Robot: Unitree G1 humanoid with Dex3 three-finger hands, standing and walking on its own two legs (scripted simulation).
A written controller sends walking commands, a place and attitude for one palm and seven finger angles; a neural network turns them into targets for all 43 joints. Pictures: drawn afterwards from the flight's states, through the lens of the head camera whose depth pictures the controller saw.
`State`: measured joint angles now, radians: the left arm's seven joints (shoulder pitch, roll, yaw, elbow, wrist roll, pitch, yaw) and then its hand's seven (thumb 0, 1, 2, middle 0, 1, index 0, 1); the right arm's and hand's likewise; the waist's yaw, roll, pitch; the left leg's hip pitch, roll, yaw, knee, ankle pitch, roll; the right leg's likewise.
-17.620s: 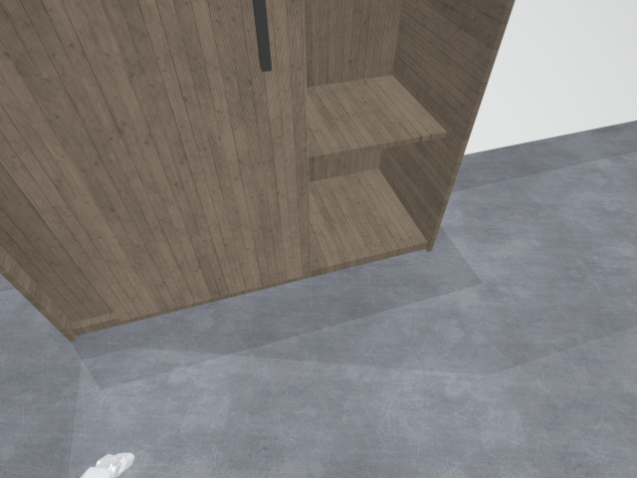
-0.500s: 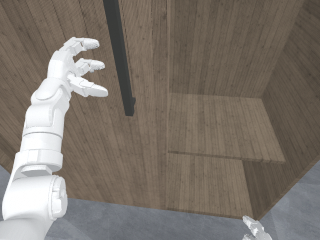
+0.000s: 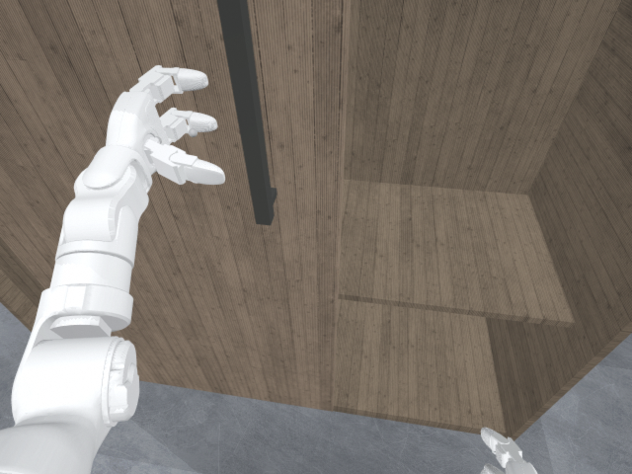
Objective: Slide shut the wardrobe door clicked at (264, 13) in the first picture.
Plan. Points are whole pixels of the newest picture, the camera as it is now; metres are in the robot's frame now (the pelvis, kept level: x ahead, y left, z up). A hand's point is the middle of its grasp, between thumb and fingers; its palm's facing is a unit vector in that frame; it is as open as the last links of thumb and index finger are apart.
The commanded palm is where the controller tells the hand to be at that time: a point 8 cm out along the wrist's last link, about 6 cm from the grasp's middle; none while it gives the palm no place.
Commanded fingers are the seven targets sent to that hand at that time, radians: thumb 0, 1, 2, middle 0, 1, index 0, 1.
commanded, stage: move the hooked fingers beside the handle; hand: left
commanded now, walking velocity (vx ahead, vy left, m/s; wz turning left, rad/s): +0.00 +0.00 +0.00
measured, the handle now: (255, 109) +0.45 +0.12 +0.27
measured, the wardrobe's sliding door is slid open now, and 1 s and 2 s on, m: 0.51 0.51 0.51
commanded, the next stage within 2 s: none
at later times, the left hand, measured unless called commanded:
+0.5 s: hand (192, 132) +0.41 +0.19 +0.25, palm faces +0.03 -1.00 -0.03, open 13.9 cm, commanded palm +0.40 +0.21 +0.22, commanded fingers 0.00 -0.50 0.30 -0.30 -1.20 -0.30 -1.20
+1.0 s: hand (190, 132) +0.41 +0.19 +0.25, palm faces +0.02 -1.00 -0.03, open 13.8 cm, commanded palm +0.41 +0.21 +0.22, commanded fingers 0.00 -0.50 0.30 -0.30 -1.20 -0.30 -1.20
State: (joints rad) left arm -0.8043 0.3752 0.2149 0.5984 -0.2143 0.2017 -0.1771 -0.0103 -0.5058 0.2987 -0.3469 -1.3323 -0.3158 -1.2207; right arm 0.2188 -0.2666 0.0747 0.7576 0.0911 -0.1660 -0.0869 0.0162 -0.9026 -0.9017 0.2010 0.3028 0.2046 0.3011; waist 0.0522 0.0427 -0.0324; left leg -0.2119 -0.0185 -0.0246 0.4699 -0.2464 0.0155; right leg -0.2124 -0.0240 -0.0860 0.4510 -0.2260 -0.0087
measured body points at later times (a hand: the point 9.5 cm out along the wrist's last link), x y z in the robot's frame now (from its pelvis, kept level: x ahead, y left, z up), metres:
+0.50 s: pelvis -0.01 +0.00 +0.00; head -0.02 -0.01 +0.45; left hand +0.40 +0.25 +0.25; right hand +0.13 -0.24 -0.11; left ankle +0.00 +0.11 -0.74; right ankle +0.01 -0.11 -0.74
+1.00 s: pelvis -0.01 +0.00 +0.00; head -0.02 -0.01 +0.45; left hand +0.41 +0.25 +0.25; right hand +0.13 -0.24 -0.10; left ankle +0.00 +0.11 -0.74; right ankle +0.01 -0.11 -0.74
